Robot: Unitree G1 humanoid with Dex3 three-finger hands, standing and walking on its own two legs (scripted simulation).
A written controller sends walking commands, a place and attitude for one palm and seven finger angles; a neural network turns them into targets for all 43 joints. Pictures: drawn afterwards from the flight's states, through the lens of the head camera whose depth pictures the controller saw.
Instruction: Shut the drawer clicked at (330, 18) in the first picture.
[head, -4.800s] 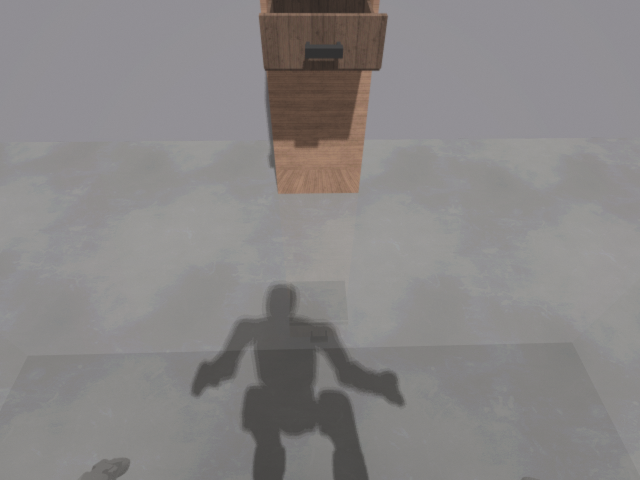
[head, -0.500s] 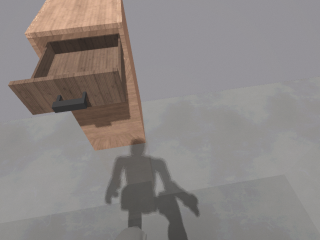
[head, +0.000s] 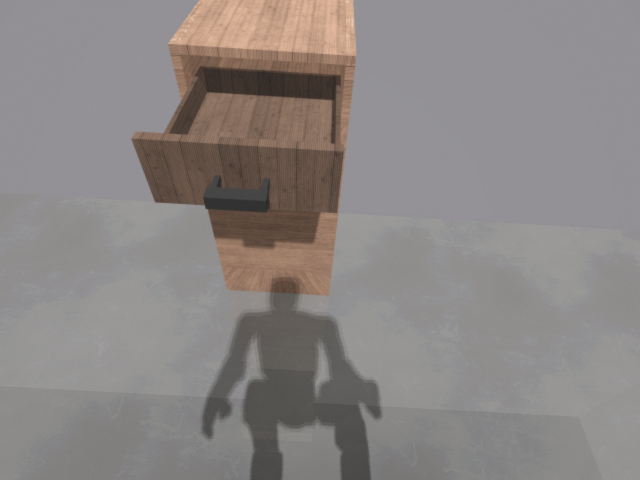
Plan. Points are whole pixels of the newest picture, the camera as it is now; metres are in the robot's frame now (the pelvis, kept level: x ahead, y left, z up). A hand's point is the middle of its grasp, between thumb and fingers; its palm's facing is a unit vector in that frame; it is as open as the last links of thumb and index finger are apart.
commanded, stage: take the last steps up to it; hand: left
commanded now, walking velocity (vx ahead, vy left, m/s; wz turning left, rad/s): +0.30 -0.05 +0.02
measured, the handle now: (239, 190) +0.54 +0.19 +0.03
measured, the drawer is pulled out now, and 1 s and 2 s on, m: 0.30 0.30 0.30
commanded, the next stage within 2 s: come to a stop and stand still in 0.72 s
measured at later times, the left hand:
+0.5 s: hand out of the picture +0.08 +0.11 -0.17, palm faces +0.10 -0.98 -0.18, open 7.3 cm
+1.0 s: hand (221, 392) +0.28 +0.18 -0.18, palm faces +0.08 -0.98 -0.19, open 7.4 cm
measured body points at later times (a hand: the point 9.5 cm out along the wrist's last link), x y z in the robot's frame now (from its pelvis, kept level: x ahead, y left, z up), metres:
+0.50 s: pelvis +0.12 -0.05 +0.00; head +0.13 -0.06 +0.45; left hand +0.07 +0.17 -0.15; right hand +0.14 -0.28 -0.16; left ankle +0.18 +0.11 -0.68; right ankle +0.07 -0.13 -0.74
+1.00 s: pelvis +0.24 +0.00 +0.00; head +0.24 +0.02 +0.45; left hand +0.27 +0.23 -0.17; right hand +0.30 -0.23 -0.15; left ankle +0.27 +0.09 -0.74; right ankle +0.28 -0.14 -0.70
